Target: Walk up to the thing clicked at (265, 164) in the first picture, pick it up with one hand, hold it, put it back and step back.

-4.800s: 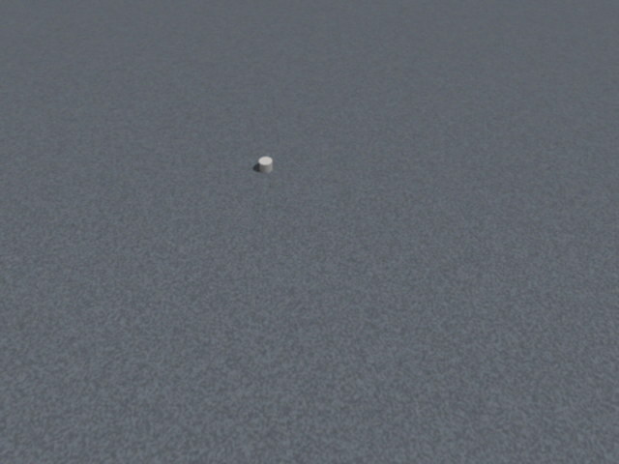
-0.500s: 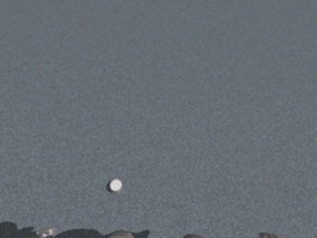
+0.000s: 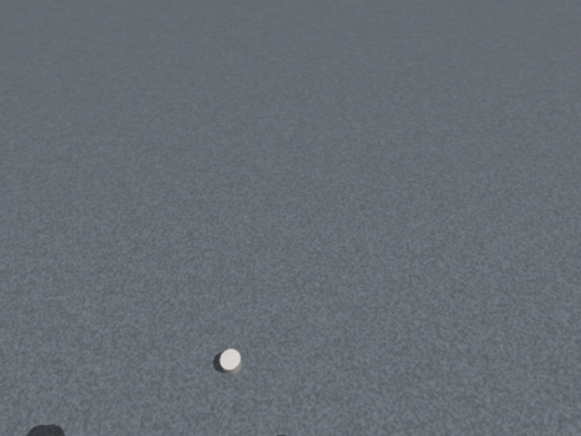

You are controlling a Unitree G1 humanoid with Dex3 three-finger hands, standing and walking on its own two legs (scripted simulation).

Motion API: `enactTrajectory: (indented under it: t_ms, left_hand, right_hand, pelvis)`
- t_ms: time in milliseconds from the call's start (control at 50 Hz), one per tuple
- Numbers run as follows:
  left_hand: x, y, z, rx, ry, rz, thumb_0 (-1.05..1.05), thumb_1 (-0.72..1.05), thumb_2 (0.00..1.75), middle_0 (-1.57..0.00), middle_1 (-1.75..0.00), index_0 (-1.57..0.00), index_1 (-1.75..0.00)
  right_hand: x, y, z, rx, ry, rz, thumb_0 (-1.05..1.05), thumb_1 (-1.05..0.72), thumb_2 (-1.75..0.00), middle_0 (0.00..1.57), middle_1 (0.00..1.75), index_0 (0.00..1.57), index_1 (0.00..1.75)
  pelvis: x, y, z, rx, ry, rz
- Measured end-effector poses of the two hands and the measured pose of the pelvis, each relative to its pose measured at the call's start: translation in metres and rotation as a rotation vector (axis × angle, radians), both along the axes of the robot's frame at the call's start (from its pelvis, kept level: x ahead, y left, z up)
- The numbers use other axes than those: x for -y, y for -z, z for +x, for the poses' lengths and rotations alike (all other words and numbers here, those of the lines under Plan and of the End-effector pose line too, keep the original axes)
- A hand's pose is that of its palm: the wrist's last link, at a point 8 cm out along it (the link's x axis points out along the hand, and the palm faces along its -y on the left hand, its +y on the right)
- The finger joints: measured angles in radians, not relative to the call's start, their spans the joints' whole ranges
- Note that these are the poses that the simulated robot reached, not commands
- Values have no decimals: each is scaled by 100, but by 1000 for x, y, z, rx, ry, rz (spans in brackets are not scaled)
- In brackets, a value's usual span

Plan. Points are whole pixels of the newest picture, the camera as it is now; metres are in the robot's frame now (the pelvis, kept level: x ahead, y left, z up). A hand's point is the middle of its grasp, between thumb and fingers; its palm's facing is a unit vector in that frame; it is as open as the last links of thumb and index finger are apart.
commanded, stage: walk up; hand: left
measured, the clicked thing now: (231, 361) +0.46 +0.24 -0.75
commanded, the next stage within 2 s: stand in 1.02 s
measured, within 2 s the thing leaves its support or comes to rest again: neither
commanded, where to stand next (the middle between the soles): +0.08 +0.00 m, yaw -2 degrees
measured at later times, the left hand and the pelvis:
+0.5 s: hand out of the picture +0.11 +0.26 -0.15, palm faces -0.04 -0.94 -0.34, open 7.3 cm; pelvis +0.01 +0.01 +0.00, yaw -1 degrees
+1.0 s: hand out of the picture +0.10 +0.26 -0.15, palm faces -0.02 -0.94 -0.35, open 7.3 cm; pelvis +0.02 +0.01 +0.00, yaw -1 degrees
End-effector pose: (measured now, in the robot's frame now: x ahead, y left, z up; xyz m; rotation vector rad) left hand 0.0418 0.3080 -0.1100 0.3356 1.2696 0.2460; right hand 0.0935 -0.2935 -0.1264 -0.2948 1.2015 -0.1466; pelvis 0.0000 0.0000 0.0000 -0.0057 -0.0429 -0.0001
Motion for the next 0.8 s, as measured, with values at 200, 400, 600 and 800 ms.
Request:
enactTrajectory:
  t_ms: [200, 400, 600, 800]
  left_hand:
    - [10, 1, 52, 94, 47, -35, 0, 91, 89, -21, -30, -21, -30]
    - [10, 1, 71, 107, 78, -47, 0, 91, 89, -21, -30, -21, -30]
    - [2, 1, 58, 59, 61, -30, 0, 91, 89, -21, -30, -21, -30]
    - [-1, 2, 48, 40, 41, -27, 0, 91, 89, -21, -30, -21, -30]
  right_hand:
    - [5, -9, -10, -13, 47, -30, 1, -90, -90, 20, 30, 20, 30]
    - [3, -11, -22, -30, 73, -38, 1, -90, -90, 20, 30, 20, 30]
    - [-4, -6, -23, -48, 72, -24, 1, -90, -90, 20, 30, 20, 30]
    - [-7, -6, -11, -29, 59, -17, 1, -90, -90, 20, 30, 20, 30]
  pelvis:
    - [-2, -2, 6, 6, 10, 4]
    - [-6, -3, 9, 1, 17, 5]
    - [-9, -4, 11, -1, 18, 5]
    - [-10, -4, 14, 1, 16, 5]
